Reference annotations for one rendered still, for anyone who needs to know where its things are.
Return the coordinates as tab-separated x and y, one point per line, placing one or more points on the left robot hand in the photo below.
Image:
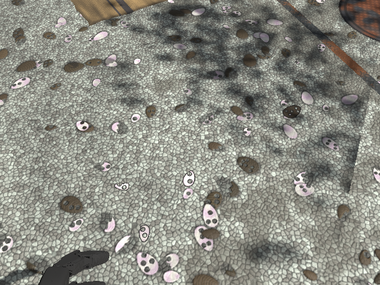
70	265

